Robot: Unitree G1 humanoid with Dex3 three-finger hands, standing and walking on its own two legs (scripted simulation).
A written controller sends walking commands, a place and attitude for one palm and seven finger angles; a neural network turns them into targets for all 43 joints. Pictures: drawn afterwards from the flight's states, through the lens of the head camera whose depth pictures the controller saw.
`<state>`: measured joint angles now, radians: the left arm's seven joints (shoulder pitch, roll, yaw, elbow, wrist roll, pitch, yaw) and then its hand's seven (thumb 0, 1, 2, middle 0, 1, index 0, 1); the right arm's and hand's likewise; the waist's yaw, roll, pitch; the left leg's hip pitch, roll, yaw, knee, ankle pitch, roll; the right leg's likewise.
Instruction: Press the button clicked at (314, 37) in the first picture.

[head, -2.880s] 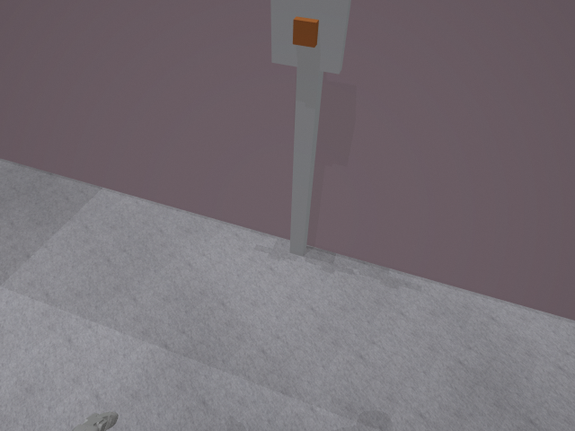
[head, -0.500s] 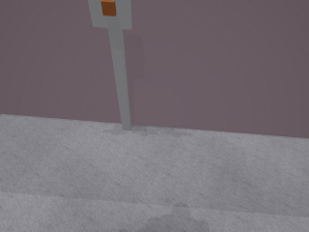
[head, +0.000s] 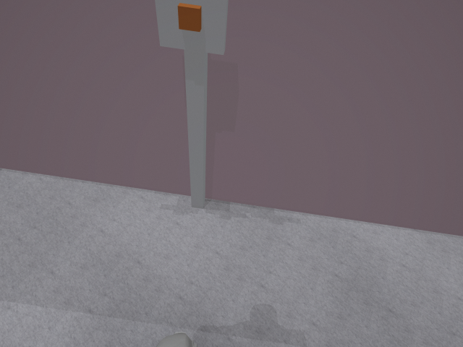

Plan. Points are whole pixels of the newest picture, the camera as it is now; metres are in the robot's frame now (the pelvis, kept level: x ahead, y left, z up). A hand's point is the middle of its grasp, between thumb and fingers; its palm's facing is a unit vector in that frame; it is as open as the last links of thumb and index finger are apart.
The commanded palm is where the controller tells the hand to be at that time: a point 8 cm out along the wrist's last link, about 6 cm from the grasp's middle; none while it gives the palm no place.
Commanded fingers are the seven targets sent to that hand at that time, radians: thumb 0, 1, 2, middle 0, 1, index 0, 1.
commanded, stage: take the last steps up to it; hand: left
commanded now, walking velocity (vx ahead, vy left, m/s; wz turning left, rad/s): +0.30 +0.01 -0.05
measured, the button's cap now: (190, 17) +0.81 +0.20 +0.18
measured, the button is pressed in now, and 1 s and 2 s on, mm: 0 0 0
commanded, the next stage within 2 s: come to a stop and stand still in 0.64 s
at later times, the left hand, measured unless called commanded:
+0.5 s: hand (140, 287) +0.24 +0.21 -0.14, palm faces -0.04 -0.99 -0.17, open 7.4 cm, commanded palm none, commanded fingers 0.00 0.90 0.90 -0.20 -0.30 -0.20 -0.30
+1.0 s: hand (159, 250) +0.34 +0.19 -0.17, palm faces +0.04 -0.98 -0.21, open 7.3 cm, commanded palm none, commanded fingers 0.00 0.90 0.90 -0.20 -0.30 -0.20 -0.30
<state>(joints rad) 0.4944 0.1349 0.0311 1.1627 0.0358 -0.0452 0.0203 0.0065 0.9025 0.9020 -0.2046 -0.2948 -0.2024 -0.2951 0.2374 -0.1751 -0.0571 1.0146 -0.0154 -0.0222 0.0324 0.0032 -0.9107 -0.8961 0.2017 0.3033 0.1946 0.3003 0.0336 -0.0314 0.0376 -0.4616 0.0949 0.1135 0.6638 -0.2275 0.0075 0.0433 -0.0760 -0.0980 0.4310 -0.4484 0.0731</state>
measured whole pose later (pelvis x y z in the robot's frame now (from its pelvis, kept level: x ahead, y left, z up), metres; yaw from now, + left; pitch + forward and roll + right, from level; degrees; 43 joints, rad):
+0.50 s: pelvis +0.16 +0.04 +0.02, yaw -3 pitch +0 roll +1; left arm 0.19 0.15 0.06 1.03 0.03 0.01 -0.01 0.00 0.91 0.90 -0.20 -0.29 -0.20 -0.29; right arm 0.44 -0.08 -0.03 1.15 -0.02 -0.08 -0.03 0.00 -0.91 -0.90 0.21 0.30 0.20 0.30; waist -0.04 -0.02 0.00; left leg -0.03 -0.04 0.21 0.30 -0.27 0.07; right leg -0.55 -0.12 -0.06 0.85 -0.17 0.02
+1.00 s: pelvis +0.30 +0.02 +0.01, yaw -2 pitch -1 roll -2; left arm 0.22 0.16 0.05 1.05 0.03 0.00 0.04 -0.01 0.92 0.90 -0.20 -0.29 -0.20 -0.29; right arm 0.14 -0.18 -0.07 1.00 -0.01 0.02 -0.02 0.00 -0.92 -0.90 0.20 0.30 0.19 0.30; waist 0.02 0.02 0.08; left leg -0.44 0.06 0.08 0.75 -0.32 -0.04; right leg -0.22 -0.04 -0.17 0.55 -0.31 0.00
